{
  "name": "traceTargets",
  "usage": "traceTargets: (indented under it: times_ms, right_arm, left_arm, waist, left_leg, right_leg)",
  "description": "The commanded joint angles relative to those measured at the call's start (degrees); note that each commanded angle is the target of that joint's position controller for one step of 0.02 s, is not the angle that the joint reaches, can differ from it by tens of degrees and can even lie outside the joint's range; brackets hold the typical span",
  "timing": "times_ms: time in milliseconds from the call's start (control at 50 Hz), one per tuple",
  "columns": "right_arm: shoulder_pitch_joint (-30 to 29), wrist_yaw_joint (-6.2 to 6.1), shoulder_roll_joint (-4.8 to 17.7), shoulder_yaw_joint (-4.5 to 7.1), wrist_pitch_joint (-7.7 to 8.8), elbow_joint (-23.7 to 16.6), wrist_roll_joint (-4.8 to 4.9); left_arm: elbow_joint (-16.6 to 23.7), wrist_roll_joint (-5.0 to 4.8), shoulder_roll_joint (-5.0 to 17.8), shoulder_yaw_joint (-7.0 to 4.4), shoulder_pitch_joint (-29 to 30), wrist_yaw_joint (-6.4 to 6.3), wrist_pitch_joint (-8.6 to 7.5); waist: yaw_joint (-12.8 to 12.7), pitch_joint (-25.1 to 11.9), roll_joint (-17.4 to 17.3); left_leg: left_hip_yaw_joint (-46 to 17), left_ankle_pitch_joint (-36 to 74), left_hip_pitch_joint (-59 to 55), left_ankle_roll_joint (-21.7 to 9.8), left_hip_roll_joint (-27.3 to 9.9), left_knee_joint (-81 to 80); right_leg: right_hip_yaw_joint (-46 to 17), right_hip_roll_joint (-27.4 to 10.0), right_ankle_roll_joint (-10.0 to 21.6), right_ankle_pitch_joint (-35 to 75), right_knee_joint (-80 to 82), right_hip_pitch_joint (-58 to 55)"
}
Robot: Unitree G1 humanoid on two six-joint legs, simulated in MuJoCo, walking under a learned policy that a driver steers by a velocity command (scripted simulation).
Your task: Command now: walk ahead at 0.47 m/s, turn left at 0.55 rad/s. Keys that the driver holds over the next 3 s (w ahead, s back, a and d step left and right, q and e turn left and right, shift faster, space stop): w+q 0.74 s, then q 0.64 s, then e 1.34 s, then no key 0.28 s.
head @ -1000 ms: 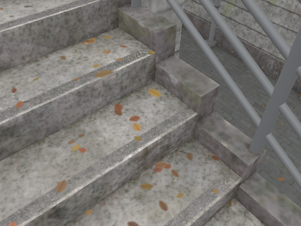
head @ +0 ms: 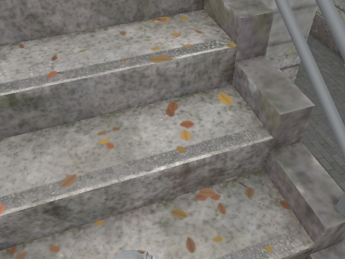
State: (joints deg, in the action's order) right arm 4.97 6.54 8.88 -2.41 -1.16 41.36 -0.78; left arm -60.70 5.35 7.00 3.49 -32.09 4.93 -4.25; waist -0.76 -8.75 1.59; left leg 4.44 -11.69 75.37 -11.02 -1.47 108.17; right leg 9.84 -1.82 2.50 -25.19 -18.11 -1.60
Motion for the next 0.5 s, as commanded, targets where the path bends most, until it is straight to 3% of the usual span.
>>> traceTargets:
  times_ms: [20, 60, 80, 100, 120, 140, 160, 180, 200, 220, 240, 260, 280, 300, 320, 340, 360, 380, 400, 420, 440, 460, 480, 500]
  right_arm:
    - [-8.65, 0.32, 3.94, 1.35, 0.25, -9.13, 1.24]
    - [0.45, -0.67, 8.12, 3.18, 0.91, -6.88, 0.73]
    - [18.24, -2.07, 10.64, 4.88, 1.11, -0.68, 0.23]
    - [36.78, -4.23, 15.19, 5.74, 1.04, 6.62, -1.62]
    - [42.49, -3.97, 13.09, 4.69, 1.48, 8.54, -4.13]
    - [39.66, -4.53, 11.56, 5.15, 3.49, 11.16, -3.42]
    - [29.47, -3.58, 7.38, 4.06, 4.56, 12.01, -2.25]
    - [20.14, -3.01, 2.06, 2.64, 5.44, 12.04, -1.21]
    - [14.32, -2.66, 0.11, 2.18, 5.91, 13.15, -0.85]
    - [8.22, -2.30, -0.67, 1.49, 5.97, 13.91, -0.77]
    - [6.05, -1.46, 0.29, 1.68, 6.03, 13.57, -1.20]
    - [1.60, -1.39, 2.35, 2.55, 7.22, 11.11, -1.27]
    - [0.33, -1.68, 3.87, 2.70, 8.61, 9.51, -1.52]
    - [6.95, -2.62, 4.76, 2.43, 9.11, 11.63, -2.17]
    - [16.80, -3.24, 4.31, 2.15, 8.33, 16.71, -4.15]
    - [21.75, -3.45, 2.50, 1.56, 8.28, 18.86, -4.32]
    - [27.83, -2.88, 2.11, 1.34, 8.52, 21.01, -5.08]
    - [29.01, -2.36, 2.84, 1.34, 8.72, 21.44, -5.17]
    - [18.84, -1.82, 6.12, 2.59, 7.89, 16.52, -2.37]
    - [21.13, -1.11, 7.57, 2.99, 7.18, 18.42, -1.59]
    - [19.42, -0.55, 9.88, 3.42, 8.09, 16.23, -2.34]
    - [14.64, -0.37, 14.49, 5.43, 8.59, 13.71, -1.56]
    - [13.66, 0.26, 17.22, 6.58, 9.49, 11.80, -0.46]
    - [15.52, 1.26, 14.38, 7.19, 9.82, 12.59, -2.15]
  left_arm:
    - [5.24, -1.03, 20.56, -3.14, 7.01, 0.55, -1.89]
    - [4.30, -2.46, 23.39, -4.94, 9.60, 1.06, -1.46]
    - [4.53, 0.80, 20.42, -4.86, 9.92, 2.13, -0.90]
    - [5.83, 3.76, 11.98, -2.92, 8.59, 3.54, -0.46]
    - [6.35, -0.36, 9.49, -3.25, 11.88, 5.05, -0.27]
    - [10.06, -3.50, 5.53, -2.60, 17.23, 3.66, -1.12]
    - [11.59, -2.64, 4.06, -2.36, 21.03, 1.43, -1.61]
    - [12.24, -0.88, 5.01, -2.74, 22.63, -0.27, -0.89]
    - [14.77, -0.84, 3.62, -2.34, 24.64, -1.01, 0.39]
    - [14.98, -0.87, 2.26, -1.78, 23.28, -1.44, 1.37]
    - [15.32, -1.24, 1.97, -1.29, 22.02, -1.93, 2.42]
    - [15.97, -2.84, 3.97, -2.17, 23.87, -2.41, 2.29]
    - [17.28, -3.89, 4.96, -2.60, 26.24, -3.00, 1.67]
    - [19.28, -4.47, 4.87, -2.28, 31.08, -3.07, 1.05]
    - [20.90, -3.15, 3.91, -1.15, 35.81, -3.76, 0.94]
    - [22.49, -2.40, 3.30, -0.27, 38.60, -4.46, 0.51]
    - [25.28, -2.06, 4.74, 0.09, 44.22, -5.22, 0.44]
    - [28.30, -2.28, 5.54, 0.32, 50.17, -6.40, 0.33]
    - [29.75, -3.14, 5.54, 0.81, 52.80, -5.87, 1.02]
    - [33.70, -3.19, 0.99, 2.66, 62.22, -5.01, 3.06]
    - [32.13, -4.03, -1.69, 3.10, 55.60, -3.72, 3.14]
    - [28.37, -4.91, 2.52, 1.93, 47.24, -2.60, 3.34]
    - [23.99, -5.53, 10.86, -1.96, 35.41, -2.24, 2.58]
    - [19.08, -4.91, 14.32, -3.69, 18.69, -3.15, 1.38]
  waist:
    - [6.85, 4.59, 11.62]
    - [9.90, 3.86, 12.12]
    - [13.07, 0.38, 8.06]
    - [14.22, -11.76, -5.59]
    - [14.05, -12.68, -9.86]
    - [12.92, -1.25, -7.40]
    - [8.52, 5.14, -4.76]
    - [3.56, 4.63, -0.27]
    - [-0.95, 6.47, -1.09]
    - [-4.44, 7.66, 0.53]
    - [-5.89, 7.31, -1.71]
    - [-5.91, 7.23, -0.36]
    - [-6.07, 5.89, -2.48]
    - [-3.34, 4.77, -6.21]
    - [-0.06, 5.39, -5.79]
    - [2.22, 5.75, -3.68]
    - [5.17, 3.53, -1.49]
    - [6.22, 2.80, -2.93]
    - [2.85, 2.43, -1.45]
    - [3.85, 5.82, -4.69]
    - [1.12, 5.53, -10.90]
    - [-3.40, 3.39, -8.50]
    - [-7.63, -1.40, -7.46]
    - [-10.72, -11.51, -2.79]
  left_leg:
    - [8.45, -10.23, -32.04, 4.63, 7.41, -21.91]
    - [11.52, -13.79, -38.85, 4.86, 14.18, -47.32]
    - [2.89, -7.05, -59.96, 1.59, 13.78, -50.37]
    - [-23.78, 20.61, -87.05, -9.76, 5.14, -57.74]
    - [-50.68, 11.25, -82.76, -16.20, -6.93, -77.86]
    - [-50.21, -11.02, -74.43, -11.85, -9.00, -79.96]
    - [-44.19, -17.07, -66.43, -10.56, -6.88, -77.69]
    - [-38.87, -15.23, -59.93, -10.27, -5.33, -78.67]
    - [-33.56, -13.81, -51.29, -8.56, -4.23, -80.68]
    - [-26.92, -12.62, -43.89, -5.65, -2.21, -81.87]
    - [-20.78, -8.27, -40.17, -3.38, 0.19, -83.73]
    - [-15.23, -6.16, -33.05, -1.80, 2.01, -86.79]
    - [-14.15, -4.46, -27.40, -1.03, 3.05, -88.38]
    - [-17.89, -1.46, -29.51, -2.00, 1.02, -87.81]
    - [-24.70, -3.58, -41.61, -3.43, -2.14, -87.14]
    - [-28.38, -5.50, -53.65, -3.57, -5.38, -85.92]
    - [-28.54, -5.95, -62.55, -1.98, -4.91, -85.40]
    - [-28.55, -3.32, -62.62, -0.55, -4.24, -86.22]
    - [-24.62, -2.74, -47.42, -1.76, -2.79, -93.39]
    - [-28.54, -4.76, -32.85, -3.09, -6.07, -103.27]
    - [-29.78, 25.04, -30.46, -6.14, -11.12, -103.66]
    - [-26.28, 56.09, -41.66, -5.15, -11.87, -97.31]
    - [-20.72, 78.80, -53.63, -1.87, -8.85, -85.18]
    - [-21.20, 77.22, -46.89, 0.58, -4.51, -66.41]
  right_leg:
    - [-4.47, -17.73, 13.90, 111.85, 6.34, 17.14]
    - [-1.93, -17.60, 14.30, 122.90, -7.36, 3.78]
    - [-1.86, -15.96, 12.18, 123.10, -26.52, 18.23]
    - [-6.45, -8.76, 6.62, 75.53, -54.45, 41.98]
    - [-17.74, 5.63, 4.80, 25.82, -78.12, 53.30]
    - [-22.63, 4.38, 5.95, 26.12, -92.40, 65.99]
    - [-21.61, 3.47, 6.97, 24.90, -96.65, 71.63]
    - [-21.92, 2.81, 8.17, 22.95, -95.78, 71.05]
    - [-21.07, 2.35, 9.83, 20.53, -100.83, 70.86]
    - [-18.75, 0.59, 10.24, 17.68, -98.51, 70.01]
    - [-15.10, 0.23, 10.37, 17.17, -99.44, 70.83]
    - [-11.55, -0.37, 9.08, 14.78, -91.33, 63.09]
    - [-9.27, -0.56, 7.19, 12.95, -90.06, 56.37]
    - [-9.00, -0.10, 6.19, 6.19, -100.78, 58.11]
    - [-12.14, 0.67, 6.05, -2.58, -108.50, 72.89]
    - [-14.94, -0.25, 6.21, -5.97, -104.11, 83.61]
    - [-14.44, -2.53, 6.57, -3.09, -91.57, 86.86]
    - [-13.47, -3.67, 5.45, -1.93, -82.20, 84.38]
    - [-6.12, -3.24, 3.70, -5.15, -64.42, 63.94]
    - [-4.95, -2.20, 1.73, -17.60, -57.98, 49.21]
    - [-1.09, -0.04, 0.28, -0.21, -63.31, 36.25]
    - [-1.54, 2.87, 0.08, 10.54, -55.56, 34.99]
    - [-0.97, 7.21, 1.57, 11.31, -46.27, 30.07]
    - [-16.71, 2.87, 6.15, 15.23, -38.28, 10.96]
